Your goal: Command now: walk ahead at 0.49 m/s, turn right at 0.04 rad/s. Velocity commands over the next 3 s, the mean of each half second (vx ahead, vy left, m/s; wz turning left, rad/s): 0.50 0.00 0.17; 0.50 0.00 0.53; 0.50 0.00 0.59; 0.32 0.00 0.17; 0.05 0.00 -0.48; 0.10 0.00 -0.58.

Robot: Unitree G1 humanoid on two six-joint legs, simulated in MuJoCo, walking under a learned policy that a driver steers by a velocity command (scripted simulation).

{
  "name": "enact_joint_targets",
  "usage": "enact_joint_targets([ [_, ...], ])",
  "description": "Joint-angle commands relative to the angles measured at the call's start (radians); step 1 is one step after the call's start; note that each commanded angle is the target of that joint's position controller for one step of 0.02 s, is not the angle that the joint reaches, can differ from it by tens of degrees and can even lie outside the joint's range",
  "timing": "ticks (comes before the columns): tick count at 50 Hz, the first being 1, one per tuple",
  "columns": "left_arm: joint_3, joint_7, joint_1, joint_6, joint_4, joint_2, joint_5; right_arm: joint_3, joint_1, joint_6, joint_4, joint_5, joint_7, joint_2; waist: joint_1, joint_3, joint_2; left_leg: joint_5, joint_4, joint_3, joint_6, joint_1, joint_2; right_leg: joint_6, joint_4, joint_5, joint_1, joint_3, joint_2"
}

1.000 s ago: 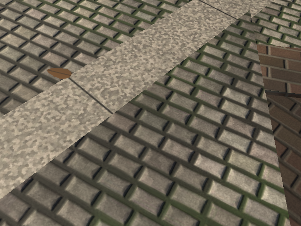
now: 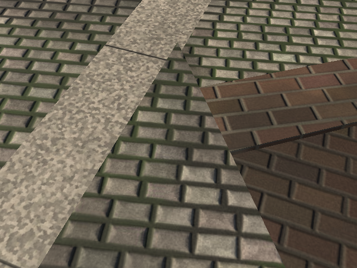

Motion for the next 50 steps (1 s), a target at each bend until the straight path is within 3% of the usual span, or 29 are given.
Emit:
enact_joint_targets([
  [1, 0.002, -0.011, -0.07, -0.021, -0.07, 0.032, -0.004, -0.038, -0.05, -0.012, -0.069, 0.011, -0.008, -0.178, 0.008, 0.02, 0.085, 0.182, -0.132, -0.117, 0.159, -0.09, 0.234, 0.01, -0.182, 0.182, 0.094, -0.036, 0.022],
  [4, 0.007, -0.026, -0.147, -0.028, -0.096, 0.044, -0.015, -0.039, 0.016, 0.004, -0.04, 0.018, -0.008, -0.191, -0.021, 0.031, 0.093, 0.179, -0.102, -0.132, 0.144, 0.001, 0.275, -0.005, -0.274, 0.21, 0.091, -0.036, 0.042],
  [7, 0.019, -0.039, -0.155, -0.031, -0.11, 0.072, -0.014, -0.045, 0.03, 0.027, -0.023, 0.019, -0.015, -0.207, 0.004, 0.024, 0.108, 0.267, -0.029, -0.15, 0.117, 0.112, 0.322, -0.045, -0.33, 0.103, 0.102, -0.035, 0.061],
  [8, 0.027, -0.04, -0.113, -0.032, -0.101, 0.088, -0.012, -0.047, 0.019, 0.033, -0.023, 0.018, -0.017, -0.216, 0.034, 0.0, 0.118, 0.378, 0.028, -0.142, 0.104, 0.132, 0.321, -0.061, -0.344, 0.068, 0.162, -0.05, 0.079],
  [9, 0.045, -0.036, -0.013, -0.033, -0.075, 0.115, -0.007, -0.044, 0.007, 0.039, -0.024, 0.019, -0.019, -0.211, 0.096, -0.06, 0.11, 0.517, 0.161, -0.118, 0.083, 0.109, 0.287, -0.086, -0.378, 0.067, 0.318, -0.074, 0.106],
  [10, 0.07, -0.026, 0.146, -0.031, -0.037, 0.166, -0.002, -0.028, 0.007, 0.04, -0.034, 0.008, -0.021, -0.175, 0.171, -0.174, 0.089, 0.494, 0.367, -0.088, 0.051, 0.003, 0.234, -0.121, -0.358, 0.082, 0.57, -0.046, 0.072],
  [11, 0.093, -0.016, 0.282, -0.027, -0.027, 0.27, 0.025, 0.006, 0.079, 0.027, -0.072, -0.01, -0.017, -0.074, 0.179, -0.355, -0.097, 0.144, 0.758, -0.033, -0.016, -0.346, 0.116, -0.241, -0.336, 0.023, 0.974, 0.313, -0.199],
  [12, 0.087, -0.019, 0.319, -0.021, -0.013, 0.237, 0.012, 0.017, 0.112, 0.011, -0.062, 0.007, -0.014, -0.057, 0.178, -0.454, -0.245, -0.387, 0.973, -0.122, -0.037, -0.55, 0.024, -0.318, -0.49, -0.144, 1.072, 0.65, -0.307],
  [13, 0.064, -0.019, 0.276, -0.021, -0.015, 0.165, 0.007, -0.014, 0.037, 0.003, -0.071, 0.035, -0.01, -0.164, 0.193, -0.312, -0.136, -0.357, 1.058, -0.181, -0.027, -0.647, 0.08, -0.272, -0.521, -0.223, 0.972, 0.557, -0.277],
  [14, 0.054, -0.016, 0.216, -0.021, -0.018, 0.136, 0.006, -0.018, -0.04, 0.0, -0.095, 0.044, -0.008, -0.171, 0.174, -0.196, -0.091, -0.272, 1.046, -0.153, -0.023, -0.664, 0.127, -0.241, -0.54, -0.179, 0.841, 0.409, -0.242],
  [15, 0.045, -0.018, 0.156, -0.024, -0.013, 0.109, 0.008, -0.019, -0.076, 0.003, -0.102, 0.032, -0.01, -0.159, 0.143, -0.117, -0.039, -0.201, 0.992, -0.141, -0.028, -0.636, 0.161, -0.225, -0.578, -0.107, 0.712, 0.307, -0.2],
  [16, 0.037, -0.02, 0.111, -0.034, -0.012, 0.078, 0.013, -0.026, -0.074, 0.017, -0.096, 0.021, -0.014, -0.151, 0.11, -0.072, -0.041, -0.144, 0.941, -0.148, -0.031, -0.591, 0.189, -0.204, -0.619, -0.056, 0.626, 0.219, -0.16],
  [17, 0.04, -0.02, 0.086, -0.042, -0.007, 0.082, 0.017, -0.025, -0.04, 0.03, -0.091, 0.023, -0.013, -0.13, 0.082, -0.063, -0.08, -0.108, 0.928, -0.148, -0.043, -0.531, 0.203, -0.21, -0.654, -0.02, 0.562, 0.174, -0.156],
  [21, 0.051, -0.015, 0.063, -0.065, 0.032, 0.09, 0.021, -0.023, -0.066, 0.063, -0.098, 0.02, -0.019, -0.088, 0.058, -0.005, -0.022, -0.003, 0.843, -0.162, -0.072, -0.566, 0.204, -0.214, -0.717, 0.148, 0.512, 0.002, -0.139],
  [26, 0.064, 0.004, 0.092, -0.053, 0.067, 0.127, 0.016, -0.01, -0.207, 0.05, -0.144, 0.011, 0.009, -0.053, 0.105, 0.031, 0.001, 0.237, 0.538, -0.093, -0.065, -0.557, 0.187, -0.18, -0.737, 0.196, 0.558, -0.165, -0.108],
  [31, 0.079, 0.01, 0.168, -0.019, 0.115, 0.163, -0.007, -0.005, -0.343, 0.048, -0.218, 0.012, 0.038, -0.05, 0.148, 0.073, 0.013, 0.18, 0.39, -0.027, -0.019, -0.605, 0.167, -0.164, -0.68, 0.29, 0.728, -0.22, -0.161],
  [34, 0.09, 0.019, 0.149, 0.005, 0.115, 0.2, -0.017, -0.026, -0.304, 0.053, -0.239, 0.013, 0.047, -0.087, 0.095, 0.009, -0.031, 0.033, 0.378, 0.05, 0.036, -0.49, 0.091, -0.133, -0.516, 0.711, 0.795, -0.257, -0.168],
  [35, 0.093, 0.023, 0.138, 0.015, 0.111, 0.211, -0.019, -0.043, -0.224, 0.057, -0.226, 0.015, 0.045, -0.116, 0.045, -0.044, -0.046, -0.011, 0.381, 0.075, 0.06, -0.385, 0.051, -0.12, -0.391, 0.848, 0.791, -0.269, -0.159],
  [36, 0.09, 0.026, 0.119, 0.022, 0.106, 0.212, -0.023, -0.071, -0.08, 0.059, -0.192, 0.018, 0.036, -0.162, -0.039, -0.119, -0.034, 0.027, 0.323, 0.082, 0.096, -0.181, 0.008, -0.092, -0.197, 0.854, 0.723, -0.292, -0.127],
  [37, 0.077, 0.031, 0.125, 0.016, 0.092, 0.185, -0.01, -0.106, 0.085, 0.07, -0.152, 0.018, 0.016, -0.237, -0.113, -0.208, 0.036, 0.057, 0.293, -0.058, 0.145, 0.127, 0.064, -0.046, 0.088, 0.596, 0.497, -0.292, -0.086],
  [38, 0.03, 0.017, 0.22, -0.009, 0.037, 0.03, 0.028, -0.12, 0.061, 0.067, -0.157, 0.025, 0.005, -0.345, 0.016, -0.273, 0.309, -0.083, 0.222, -0.619, 0.331, 0.451, 0.325, 0.024, 0.45, -0.39, 0.029, -0.22, 0.126],
  [39, 0.031, 0.002, 0.14, -0.051, 0.024, 0.09, -0.006, -0.098, 0.082, 0.05, -0.192, 0.015, 0.011, -0.281, -0.046, -0.415, 0.208, -0.212, 0.068, -0.896, 0.391, 0.526, 0.407, 0.013, 0.58, -0.487, -0.094, 0.029, 0.164],
  [40, 0.044, -0.008, 0.04, -0.073, -0.007, 0.142, -0.043, -0.082, 0.051, 0.037, -0.184, 0.008, 0.012, -0.219, -0.065, -0.277, 0.153, -0.162, 0.036, -0.752, 0.333, 0.445, 0.383, -0.012, 0.557, -0.392, -0.177, 0.051, 0.109],
  [41, 0.039, -0.005, 0.022, -0.085, -0.012, 0.135, -0.035, -0.073, -0.005, 0.029, -0.187, 0.014, 0.012, -0.189, -0.022, -0.18, 0.078, -0.072, 0.039, -0.627, 0.293, 0.3, 0.338, -0.026, 0.465, -0.302, -0.151, 0.045, 0.064],
  [42, 0.043, 0.003, 0.019, -0.088, -0.003, 0.136, -0.006, -0.064, -0.073, 0.027, -0.198, 0.013, 0.01, -0.159, 0.022, -0.12, 0.041, 0.046, 0.035, -0.537, 0.266, 0.16, 0.3, -0.021, 0.373, -0.254, -0.089, 0.04, 0.034],
  [43, 0.05, 0.005, 0.037, -0.078, 0.002, 0.144, 0.01, -0.053, -0.112, 0.026, -0.216, 0.0, 0.005, -0.133, 0.056, -0.1, 0.048, 0.143, 0.011, -0.48, 0.258, 0.068, 0.274, -0.015, 0.332, -0.214, -0.017, 0.046, 0.015],
  [44, 0.052, 0.003, 0.052, -0.067, -0.002, 0.142, 0.013, -0.054, -0.126, 0.026, -0.225, -0.007, 0.002, -0.14, 0.077, -0.092, 0.078, 0.217, -0.005, -0.467, 0.271, 0.007, 0.269, 0.0, 0.302, -0.206, 0.027, 0.045, 0.014],
  [45, 0.051, 0.003, 0.065, -0.056, -0.001, 0.132, 0.017, -0.055, -0.13, 0.024, -0.224, -0.002, -0.003, -0.142, 0.087, -0.082, 0.073, 0.273, -0.015, -0.431, 0.272, -0.033, 0.259, 0.017, 0.255, -0.204, 0.043, 0.035, 0.01],
  [50, 0.023, -0.001, -0.092, -0.039, -0.043, 0.059, 0.022, -0.067, -0.069, 0.033, -0.197, 0.012, -0.033, -0.185, 0.038, -0.032, 0.089, 0.259, -0.015, -0.286, 0.197, -0.163, 0.156, 0.064, -0.101, 0.09, 0.099, -0.011, 0.064],
])
Next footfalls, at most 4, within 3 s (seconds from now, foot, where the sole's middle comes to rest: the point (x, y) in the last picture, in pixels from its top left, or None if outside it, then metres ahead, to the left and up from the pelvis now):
0.20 right None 0.30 -0.16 -0.78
0.74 left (142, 246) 0.56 0.12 -0.78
1.22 right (157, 169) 0.90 0.05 -0.78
1.72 left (68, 170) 0.92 0.44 -0.78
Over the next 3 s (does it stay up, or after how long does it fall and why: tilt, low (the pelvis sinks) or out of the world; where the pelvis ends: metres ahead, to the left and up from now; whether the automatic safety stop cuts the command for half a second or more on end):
stays up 1.03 0.39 0.00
